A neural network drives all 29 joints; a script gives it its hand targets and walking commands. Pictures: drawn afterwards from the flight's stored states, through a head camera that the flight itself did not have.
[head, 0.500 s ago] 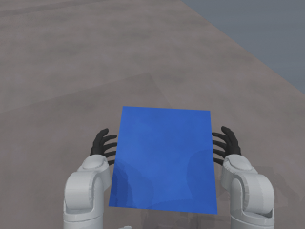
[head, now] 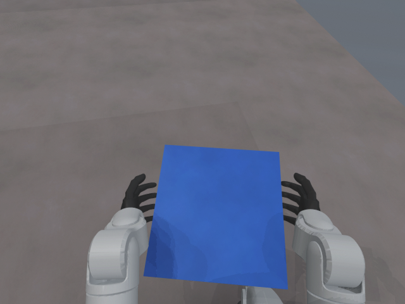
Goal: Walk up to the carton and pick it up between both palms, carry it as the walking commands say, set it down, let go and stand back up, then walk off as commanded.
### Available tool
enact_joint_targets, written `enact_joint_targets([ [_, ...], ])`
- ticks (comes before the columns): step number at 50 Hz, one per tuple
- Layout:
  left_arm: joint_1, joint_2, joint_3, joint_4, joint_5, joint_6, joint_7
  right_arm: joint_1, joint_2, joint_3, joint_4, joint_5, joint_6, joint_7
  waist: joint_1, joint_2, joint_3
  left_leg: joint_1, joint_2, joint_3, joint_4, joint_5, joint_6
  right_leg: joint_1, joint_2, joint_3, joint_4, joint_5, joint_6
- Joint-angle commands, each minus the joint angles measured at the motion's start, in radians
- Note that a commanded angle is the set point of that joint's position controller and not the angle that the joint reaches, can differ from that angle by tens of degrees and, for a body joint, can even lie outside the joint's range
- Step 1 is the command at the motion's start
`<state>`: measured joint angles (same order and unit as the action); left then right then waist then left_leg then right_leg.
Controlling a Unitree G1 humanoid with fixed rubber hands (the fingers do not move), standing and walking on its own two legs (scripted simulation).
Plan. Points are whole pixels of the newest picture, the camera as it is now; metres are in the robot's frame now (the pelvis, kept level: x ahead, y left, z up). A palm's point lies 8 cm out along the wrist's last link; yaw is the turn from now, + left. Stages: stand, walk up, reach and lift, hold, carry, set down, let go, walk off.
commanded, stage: carry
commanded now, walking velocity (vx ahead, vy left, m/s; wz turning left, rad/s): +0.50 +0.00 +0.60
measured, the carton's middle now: (216, 218) +0.30 -0.02 -0.03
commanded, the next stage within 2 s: none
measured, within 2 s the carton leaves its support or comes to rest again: neither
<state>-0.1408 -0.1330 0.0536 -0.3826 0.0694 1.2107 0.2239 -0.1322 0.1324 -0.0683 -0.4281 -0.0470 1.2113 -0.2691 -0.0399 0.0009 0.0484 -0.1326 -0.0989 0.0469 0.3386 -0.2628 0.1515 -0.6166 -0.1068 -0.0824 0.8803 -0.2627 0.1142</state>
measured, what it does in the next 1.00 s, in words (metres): walks ahead, turning left: right foot, then left foot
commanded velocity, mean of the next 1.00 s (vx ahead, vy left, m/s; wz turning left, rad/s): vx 0.50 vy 0.00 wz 0.60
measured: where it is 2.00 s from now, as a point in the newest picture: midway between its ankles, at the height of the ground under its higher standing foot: (66, 163)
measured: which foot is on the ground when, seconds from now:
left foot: down 0.00-0.20, up 0.22-0.56, down 0.58-1.00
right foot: up 0.00-0.16, down 0.18-0.62, up 0.64-1.00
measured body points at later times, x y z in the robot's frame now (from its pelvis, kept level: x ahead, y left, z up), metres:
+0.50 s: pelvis +0.31 +0.06 -0.01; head +0.32 +0.08 +0.44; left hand +0.51 +0.30 +0.07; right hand +0.62 +0.02 +0.09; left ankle +0.40 +0.23 -0.71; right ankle +0.24 -0.08 -0.74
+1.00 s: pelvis +0.58 +0.28 -0.01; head +0.63 +0.32 +0.44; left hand +0.75 +0.57 +0.07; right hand +0.91 +0.31 +0.08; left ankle +0.46 +0.24 -0.74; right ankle +0.75 +0.24 -0.71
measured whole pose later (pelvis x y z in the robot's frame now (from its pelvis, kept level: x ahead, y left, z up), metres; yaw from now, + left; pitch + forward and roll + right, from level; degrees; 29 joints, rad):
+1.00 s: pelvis +0.58 +0.28 -0.01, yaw +32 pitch +4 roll -2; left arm -0.19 -0.14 0.08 -0.50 0.06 1.19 0.24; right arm -0.20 0.14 -0.08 -0.49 -0.04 1.17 -0.25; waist -0.01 0.00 0.07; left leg -0.04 -0.13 -0.03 0.33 -0.34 0.15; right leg -0.59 -0.03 -0.12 0.64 -0.14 0.08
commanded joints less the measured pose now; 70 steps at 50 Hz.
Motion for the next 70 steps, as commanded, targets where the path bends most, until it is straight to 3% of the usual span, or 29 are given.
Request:
enact_joint_targets([
  [1, -0.444, -1.060, -0.647, -0.244, -0.383, -0.077, -0.229, -0.373, 0.997, 0.624, -0.165, 0.370, -0.042, 0.336, 0.002, 0.110, -0.404, 0.280, 0.243, -0.146, -0.017, 0.863, 0.041, 0.078, 0.083, -0.087, -0.201, 0.171, -0.025],
  [5, -0.393, -0.982, -0.638, -0.219, -0.388, -0.033, -0.233, -0.293, 0.932, 0.604, -0.142, 0.325, -0.010, 0.307, 0.010, 0.079, -0.444, 0.241, 0.164, -0.068, 0.189, 1.112, 0.004, 0.338, 0.131, -0.157, -0.424, 0.192, -0.079],
  [6, -0.364, -0.969, -0.627, -0.192, -0.382, -0.023, -0.236, -0.312, 0.904, 0.599, -0.139, 0.320, -0.002, 0.298, 0.055, 0.031, -0.516, 0.035, 0.132, -0.003, 0.391, 1.008, -0.048, 0.669, 0.050, -0.097, -0.536, 0.330, -0.119],
  [7, -0.334, -0.943, -0.611, -0.184, -0.379, -0.016, -0.236, -0.323, 0.883, 0.594, -0.142, 0.316, 0.007, 0.292, 0.081, -0.166, -0.641, -0.233, 0.111, 0.019, 0.661, 0.471, -0.092, 1.025, -0.267, 0.189, -0.532, 0.481, -0.202],
  [8, -0.301, -0.920, -0.579, -0.140, -0.360, -0.008, -0.234, -0.320, 0.876, 0.608, -0.132, 0.314, 0.022, 0.291, 0.058, -0.368, -0.631, -0.517, -0.011, 0.025, 0.897, -0.271, -0.107, 1.198, -0.465, 0.433, -0.476, 0.802, -0.304],
  [10, -0.335, -0.948, -0.557, -0.155, -0.352, -0.004, -0.230, -0.359, 0.917, 0.628, -0.108, 0.332, 0.030, 0.297, 0.059, -0.111, -0.548, -0.588, 0.067, -0.086, 0.923, -0.192, -0.084, 1.077, -0.419, 0.332, -0.508, 0.667, -0.295],
  [13, -0.343, -1.016, -0.537, -0.110, -0.335, -0.010, -0.239, -0.405, 0.957, 0.622, -0.104, 0.342, 0.029, 0.318, 0.052, -0.106, -0.415, -0.531, 0.191, -0.080, 0.646, -0.128, -0.112, 0.813, -0.329, 0.146, -0.632, 0.222, -0.198],
  [20, -0.559, -1.039, -0.652, -0.266, -0.438, -0.018, -0.258, -0.417, 1.022, 0.613, -0.112, 0.325, -0.002, 0.302, 0.046, -0.143, -0.326, -0.359, 0.161, 0.106, 0.366, 0.085, -0.125, 0.595, -0.289, -0.154, -0.655, 0.163, -0.134],
  [23, -0.501, -0.998, -0.638, -0.205, -0.416, 0.004, -0.257, -0.395, 0.978, 0.595, -0.079, 0.303, 0.012, 0.296, 0.043, -0.141, -0.277, -0.310, 0.125, 0.167, 0.328, 0.119, -0.126, 0.573, -0.270, -0.181, -0.613, 0.218, -0.113],
  [27, -0.454, -0.936, -0.602, -0.150, -0.381, 0.029, -0.248, -0.362, 0.933, 0.583, -0.034, 0.303, 0.038, 0.291, 0.017, -0.144, -0.345, -0.140, 0.030, 0.239, 0.189, 0.071, -0.085, 0.666, -0.199, -0.293, -0.261, 0.641, -0.045],
  [28, -0.459, -0.914, -0.588, -0.138, -0.372, 0.034, -0.247, -0.344, 0.925, 0.576, -0.017, 0.299, 0.044, 0.289, -0.020, -0.097, -0.391, 0.046, 0.069, 0.122, 0.141, 0.070, -0.040, 0.532, -0.154, -0.292, -0.040, 0.584, -0.013],
  [29, -0.450, -0.906, -0.579, -0.126, -0.362, 0.040, -0.246, -0.334, 0.899, 0.568, -0.009, 0.290, 0.046, 0.286, -0.034, 0.159, -0.410, 0.209, 0.294, -0.262, 0.068, 0.243, 0.052, 0.278, -0.037, -0.300, 0.253, 0.278, 0.035],
  [30, -0.424, -0.905, -0.570, -0.103, -0.348, 0.045, -0.245, -0.312, 0.898, 0.566, 0.020, 0.292, 0.051, 0.284, -0.008, 0.269, -0.399, 0.405, 0.406, -0.557, 0.038, 0.542, 0.158, -0.015, 0.099, -0.173, 0.412, -0.316, 0.043],
  [31, -0.463, -0.929, -0.579, -0.112, -0.360, 0.039, -0.245, -0.360, 0.939, 0.585, -0.010, 0.327, 0.049, 0.291, -0.016, 0.235, -0.439, 0.516, 0.434, -0.570, 0.084, 0.799, 0.219, -0.132, 0.075, -0.014, 0.513, -0.406, 0.018],
  [32, -0.471, -0.960, -0.582, -0.107, -0.366, 0.030, -0.246, -0.405, 0.971, 0.616, -0.047, 0.343, 0.045, 0.292, -0.011, 0.142, -0.443, 0.515, 0.432, -0.512, 0.123, 0.931, 0.213, -0.194, 0.032, 0.023, 0.558, -0.437, 0.018],
  [34, -0.426, -1.064, -0.572, -0.084, -0.352, 0.004, -0.247, -0.476, 1.025, 0.644, -0.111, 0.378, 0.026, 0.315, -0.006, 0.010, -0.439, 0.376, 0.374, -0.378, 0.088, 0.814, 0.093, -0.142, -0.025, 0.057, 0.430, -0.316, 0.008],
  [38, -0.453, -1.157, -0.606, -0.130, -0.357, -0.051, -0.252, -0.487, 1.107, 0.636, -0.134, 0.404, -0.025, 0.347, 0.008, 0.102, -0.485, 0.248, 0.316, -0.254, -0.042, 0.580, 0.054, 0.032, 0.019, 0.017, 0.134, -0.060, 0.022],
  [44, -0.536, -1.108, -0.646, -0.317, -0.387, -0.106, -0.234, -0.443, 1.070, 0.639, -0.180, 0.414, -0.056, 0.360, 0.008, 0.122, -0.483, 0.306, 0.234, -0.135, 0.007, 0.829, 0.039, 0.100, 0.094, -0.059, -0.169, 0.134, -0.018],
  [49, -0.411, -1.021, -0.645, -0.216, -0.387, -0.038, -0.243, -0.306, 0.962, 0.602, -0.140, 0.336, -0.018, 0.316, -0.002, 0.090, -0.466, 0.264, 0.156, -0.102, 0.174, 1.053, 0.003, 0.320, 0.142, -0.145, -0.423, 0.187, -0.075],
  [50, -0.371, -1.010, -0.640, -0.188, -0.386, -0.026, -0.248, -0.319, 0.935, 0.597, -0.143, 0.323, -0.009, 0.304, 0.044, 0.044, -0.535, 0.098, 0.124, -0.042, 0.378, 0.984, -0.046, 0.618, 0.064, -0.084, -0.535, 0.289, -0.114],
  [51, -0.329, -0.976, -0.624, -0.177, -0.380, -0.016, -0.251, -0.327, 0.905, 0.593, -0.149, 0.313, 0.002, 0.296, 0.076, -0.159, -0.660, -0.176, 0.100, -0.016, 0.665, 0.536, -0.101, 0.976, -0.242, 0.195, -0.532, 0.494, -0.199],
  [52, -0.312, -0.950, -0.597, -0.132, -0.362, -0.004, -0.250, -0.328, 0.896, 0.599, -0.134, 0.308, 0.020, 0.294, 0.051, -0.386, -0.655, -0.497, -0.015, 0.010, 0.900, -0.285, -0.133, 1.195, -0.462, 0.438, -0.449, 0.870, -0.309],
  [53, -0.308, -0.945, -0.580, -0.108, -0.350, 0.004, -0.247, -0.352, 0.892, 0.608, -0.102, 0.309, 0.034, 0.297, 0.050, -0.270, -0.604, -0.551, 0.026, -0.083, 0.997, -0.311, -0.111, 1.160, -0.426, 0.436, -0.437, 0.885, -0.328],
  [54, -0.335, -0.957, -0.567, -0.125, -0.343, 0.004, -0.245, -0.348, 0.919, 0.603, -0.076, 0.313, 0.038, 0.300, 0.058, -0.135, -0.571, -0.599, 0.068, -0.121, 0.965, -0.239, -0.104, 1.123, -0.416, 0.360, -0.465, 0.769, -0.303],
  [56, -0.302, -0.989, -0.525, -0.057, -0.313, 0.006, -0.243, -0.372, 0.921, 0.593, -0.067, 0.323, 0.045, 0.316, 0.057, -0.134, -0.461, -0.594, 0.187, -0.150, 0.732, -0.203, -0.108, 0.934, -0.371, 0.255, -0.549, 0.431, -0.218],
  [58, -0.397, -1.032, -0.562, -0.122, -0.337, -0.002, -0.252, -0.415, 0.985, 0.611, -0.081, 0.339, 0.034, 0.323, 0.050, -0.137, -0.390, -0.538, 0.183, -0.072, 0.612, -0.152, -0.127, 0.797, -0.319, 0.136, -0.625, 0.270, -0.199],
  [63, -0.581, -1.068, -0.651, -0.235, -0.421, -0.015, -0.266, -0.444, 1.058, 0.605, -0.081, 0.327, 0.003, 0.310, 0.047, -0.119, -0.318, -0.396, 0.152, 0.081, 0.375, 0.038, -0.136, 0.648, -0.280, -0.128, -0.625, 0.289, -0.136],
  [66, -0.537, -1.048, -0.653, -0.198, -0.414, -0.007, -0.267, -0.427, 1.022, 0.591, -0.073, 0.307, 0.001, 0.307, 0.045, -0.125, -0.286, -0.314, 0.117, 0.150, 0.335, 0.108, -0.136, 0.588, -0.274, -0.171, -0.613, 0.284, -0.108],
  [70, -0.453, -0.996, -0.599, -0.134, -0.368, 0.008, -0.260, -0.429, 0.982, 0.604, -0.061, 0.308, 0.019, 0.302, 0.035, -0.209, -0.312, -0.243, 0.048, 0.211, 0.254, 0.077, -0.100, 0.716, -0.233, -0.257, -0.378, 0.745, -0.067],
])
